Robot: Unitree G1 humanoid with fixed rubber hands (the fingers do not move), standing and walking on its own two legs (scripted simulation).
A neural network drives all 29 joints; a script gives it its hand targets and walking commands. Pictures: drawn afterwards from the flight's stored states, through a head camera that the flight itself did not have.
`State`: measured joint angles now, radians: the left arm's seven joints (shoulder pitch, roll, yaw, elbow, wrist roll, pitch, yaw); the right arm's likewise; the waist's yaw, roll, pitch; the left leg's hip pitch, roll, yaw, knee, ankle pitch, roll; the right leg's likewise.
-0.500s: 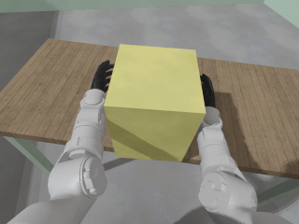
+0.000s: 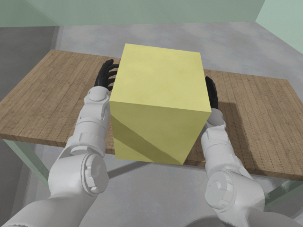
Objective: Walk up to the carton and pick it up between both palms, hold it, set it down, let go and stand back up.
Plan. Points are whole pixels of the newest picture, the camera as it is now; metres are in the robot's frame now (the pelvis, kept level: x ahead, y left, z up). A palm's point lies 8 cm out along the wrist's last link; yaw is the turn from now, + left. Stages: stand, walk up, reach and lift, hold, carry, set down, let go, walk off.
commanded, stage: reach and lift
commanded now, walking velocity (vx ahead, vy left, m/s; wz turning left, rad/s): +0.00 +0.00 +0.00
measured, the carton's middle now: (155, 108) +0.41 +0.00 +0.10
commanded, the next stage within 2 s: none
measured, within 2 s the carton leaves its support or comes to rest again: neither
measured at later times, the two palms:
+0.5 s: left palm (100, 85) +0.41 +0.14 +0.18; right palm (213, 102) +0.39 -0.15 +0.15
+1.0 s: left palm (97, 75) +0.39 +0.14 +0.22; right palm (222, 92) +0.38 -0.15 +0.20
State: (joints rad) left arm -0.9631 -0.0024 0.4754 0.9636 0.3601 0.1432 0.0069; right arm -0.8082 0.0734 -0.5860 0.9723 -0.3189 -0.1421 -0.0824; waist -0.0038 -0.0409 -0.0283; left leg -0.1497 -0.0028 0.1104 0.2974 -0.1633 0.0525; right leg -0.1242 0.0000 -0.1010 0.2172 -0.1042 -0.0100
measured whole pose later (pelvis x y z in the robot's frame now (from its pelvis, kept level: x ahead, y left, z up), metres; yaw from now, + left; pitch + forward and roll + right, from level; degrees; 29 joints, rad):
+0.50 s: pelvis -0.01 +0.00 +0.00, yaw +1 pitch -4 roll -1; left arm -0.90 0.00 0.38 0.75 0.33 0.36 0.02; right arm -0.82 0.03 -0.41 0.96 -0.14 -0.04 -0.10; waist -0.04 -0.05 0.01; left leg -0.07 0.00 0.10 0.32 -0.18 0.05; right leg -0.03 0.00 -0.11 0.22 -0.11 -0.01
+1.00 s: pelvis -0.02 -0.01 +0.00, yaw +1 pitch -7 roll -1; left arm -0.95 0.01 0.38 0.61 0.33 0.59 0.02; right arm -0.90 -0.03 -0.26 0.92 0.03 0.15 -0.13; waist -0.06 -0.05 0.01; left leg -0.04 0.00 0.09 0.32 -0.16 0.04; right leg -0.01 0.00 -0.12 0.25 -0.12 -0.02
